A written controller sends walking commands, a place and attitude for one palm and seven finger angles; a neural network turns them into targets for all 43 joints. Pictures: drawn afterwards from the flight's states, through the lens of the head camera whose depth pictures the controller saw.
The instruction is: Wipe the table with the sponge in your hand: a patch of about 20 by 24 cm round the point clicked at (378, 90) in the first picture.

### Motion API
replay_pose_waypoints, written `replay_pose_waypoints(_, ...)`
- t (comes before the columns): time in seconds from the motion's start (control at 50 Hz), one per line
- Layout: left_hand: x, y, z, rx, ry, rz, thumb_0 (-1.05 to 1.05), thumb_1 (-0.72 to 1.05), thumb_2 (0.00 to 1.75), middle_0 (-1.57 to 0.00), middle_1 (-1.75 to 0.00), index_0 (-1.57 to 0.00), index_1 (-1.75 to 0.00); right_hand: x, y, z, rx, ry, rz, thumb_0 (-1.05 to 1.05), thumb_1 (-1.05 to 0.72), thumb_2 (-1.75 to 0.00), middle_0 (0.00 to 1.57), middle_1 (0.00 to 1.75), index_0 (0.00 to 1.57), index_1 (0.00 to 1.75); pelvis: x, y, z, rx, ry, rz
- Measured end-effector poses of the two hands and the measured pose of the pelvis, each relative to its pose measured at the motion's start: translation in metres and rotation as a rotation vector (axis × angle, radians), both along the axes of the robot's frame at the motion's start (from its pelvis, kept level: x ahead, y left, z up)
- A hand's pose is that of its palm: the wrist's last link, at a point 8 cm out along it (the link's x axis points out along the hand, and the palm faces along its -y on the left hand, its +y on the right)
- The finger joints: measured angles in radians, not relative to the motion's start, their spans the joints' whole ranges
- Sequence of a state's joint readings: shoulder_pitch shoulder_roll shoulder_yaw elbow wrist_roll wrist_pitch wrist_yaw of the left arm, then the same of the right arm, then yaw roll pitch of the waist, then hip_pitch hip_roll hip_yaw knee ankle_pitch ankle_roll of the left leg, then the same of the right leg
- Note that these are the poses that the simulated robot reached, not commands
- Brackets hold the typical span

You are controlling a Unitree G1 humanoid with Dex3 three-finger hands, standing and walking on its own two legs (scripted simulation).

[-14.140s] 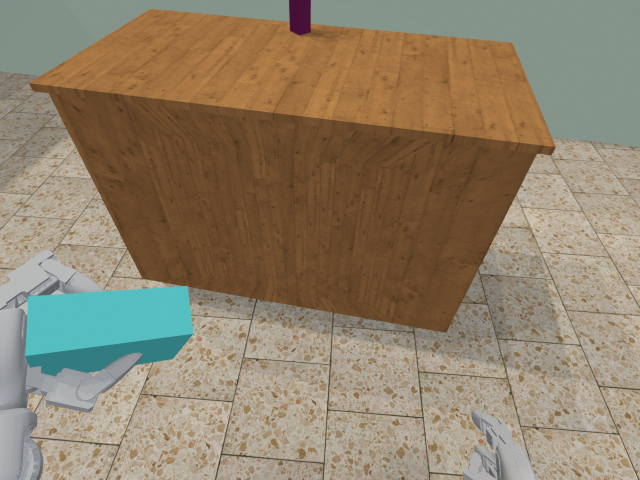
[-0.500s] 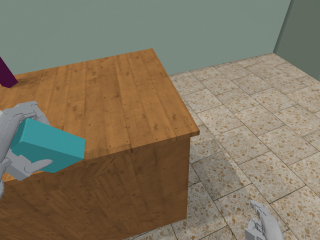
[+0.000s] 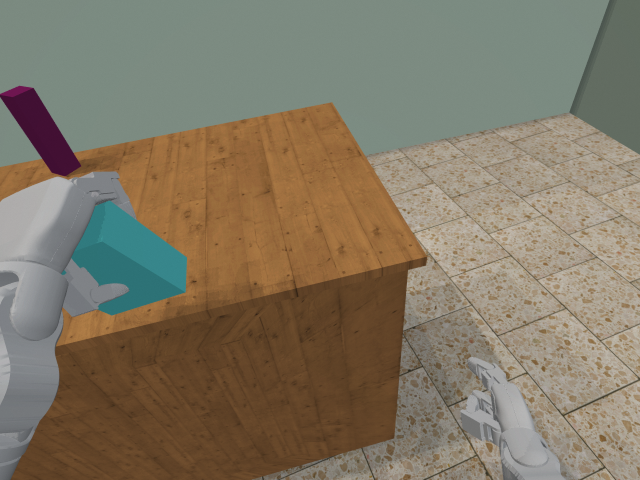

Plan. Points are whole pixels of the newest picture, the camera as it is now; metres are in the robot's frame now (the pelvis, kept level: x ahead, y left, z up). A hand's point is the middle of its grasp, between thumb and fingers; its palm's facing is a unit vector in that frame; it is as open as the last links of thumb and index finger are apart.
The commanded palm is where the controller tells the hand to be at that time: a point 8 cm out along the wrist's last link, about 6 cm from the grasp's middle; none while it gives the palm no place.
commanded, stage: turn the palm down, sponge in hand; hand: left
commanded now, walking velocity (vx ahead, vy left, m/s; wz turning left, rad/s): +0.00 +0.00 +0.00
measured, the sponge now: (124, 272) +0.25 +0.27 +0.18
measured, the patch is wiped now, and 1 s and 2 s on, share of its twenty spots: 0.00 0.00 0.00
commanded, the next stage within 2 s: move the sponge above the wiping area in 0.76 s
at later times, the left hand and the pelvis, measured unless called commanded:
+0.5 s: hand (109, 244) +0.24 +0.25 +0.24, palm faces +0.30 -0.05 -0.95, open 9.2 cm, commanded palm +0.19 +0.26 +0.30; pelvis -0.01 -0.02 +0.00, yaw -1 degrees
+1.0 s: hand (115, 238) +0.25 +0.25 +0.23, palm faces +0.30 -0.05 -0.95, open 9.2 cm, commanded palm +0.20 +0.26 +0.30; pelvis +0.00 -0.02 +0.00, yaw -2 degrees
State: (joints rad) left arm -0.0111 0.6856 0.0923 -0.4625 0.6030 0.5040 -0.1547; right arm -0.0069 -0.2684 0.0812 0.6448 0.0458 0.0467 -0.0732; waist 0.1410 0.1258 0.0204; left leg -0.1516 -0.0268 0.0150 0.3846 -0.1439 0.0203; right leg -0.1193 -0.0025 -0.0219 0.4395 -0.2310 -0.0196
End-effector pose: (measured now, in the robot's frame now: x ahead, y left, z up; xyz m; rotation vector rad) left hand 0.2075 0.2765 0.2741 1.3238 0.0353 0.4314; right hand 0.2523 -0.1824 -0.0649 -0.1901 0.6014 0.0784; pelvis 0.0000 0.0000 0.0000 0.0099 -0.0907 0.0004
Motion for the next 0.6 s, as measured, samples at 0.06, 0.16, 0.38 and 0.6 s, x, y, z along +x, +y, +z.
replay_pose_waypoints(0.06, -0.001, -0.001, 0.005, 0.022, -0.003, 0.015, 0.0, -0.44, 1.06, -0.83, -1.41, -0.83, -1.41, -0.001, 0.0, -0.001, 0.003, 0.006, 0.01, 0.01, -0.91, -0.9, 0.2, 0.3, 0.2, 0.3, -0.002, -0.002, 0.0, 0.001, -0.003, 0.002)
replay_pose_waypoints(0.16, -0.004, -0.005, 0.013, 0.056, -0.011, 0.035, 0.0, -0.44, 1.06, -0.83, -1.41, -0.83, -1.41, -0.004, -0.003, -0.003, 0.009, 0.018, 0.017, 0.01, -0.91, -0.9, 0.2, 0.3, 0.2, 0.3, -0.006, -0.005, 0.0, 0.003, -0.007, 0.001)
replay_pose_waypoints(0.38, -0.003, -0.023, 0.009, 0.117, -0.003, 0.029, 0.0, -0.44, 1.06, -0.83, -1.41, -0.83, -1.41, -0.014, -0.02, -0.01, 0.015, 0.033, 0.002, 0.01, -0.91, -0.9, 0.2, 0.3, 0.2, 0.3, -0.009, -0.016, -0.002, 0.007, -0.015, -0.009)
replay_pose_waypoints(0.6, 0.0, -0.033, 0.007, 0.123, -0.02, 0.023, 0.0, -0.44, 1.06, -0.83, -1.41, -0.83, -1.41, -0.016, -0.038, -0.011, 0.007, 0.03, -0.027, 0.01, -0.91, -0.9, 0.2, 0.3, 0.2, 0.3, -0.007, -0.024, -0.003, 0.01, -0.023, -0.019)
